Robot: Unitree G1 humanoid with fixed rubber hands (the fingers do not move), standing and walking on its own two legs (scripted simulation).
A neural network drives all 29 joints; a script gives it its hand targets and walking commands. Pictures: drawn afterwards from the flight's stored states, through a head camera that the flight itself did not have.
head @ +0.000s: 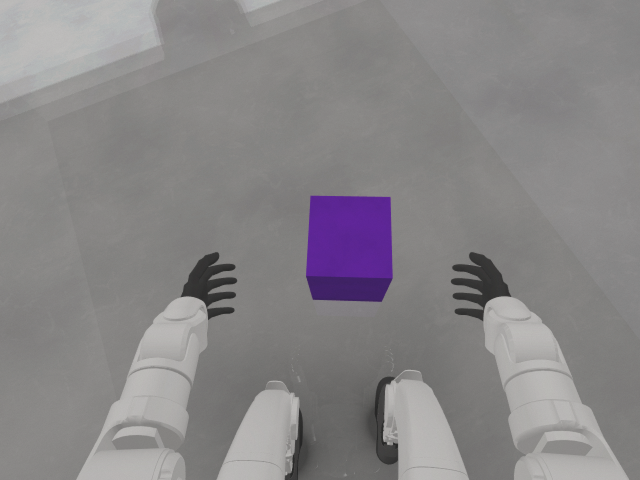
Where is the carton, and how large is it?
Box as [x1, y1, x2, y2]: [306, 196, 392, 301]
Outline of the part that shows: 311,196 306,277 313,299 381,301 392,278 390,197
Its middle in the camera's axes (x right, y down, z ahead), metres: +0.07 +0.03 +1.05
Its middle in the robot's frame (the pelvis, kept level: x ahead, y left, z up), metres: +0.57 -0.01 -0.56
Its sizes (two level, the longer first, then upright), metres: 0.210 0.200 0.250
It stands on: the floor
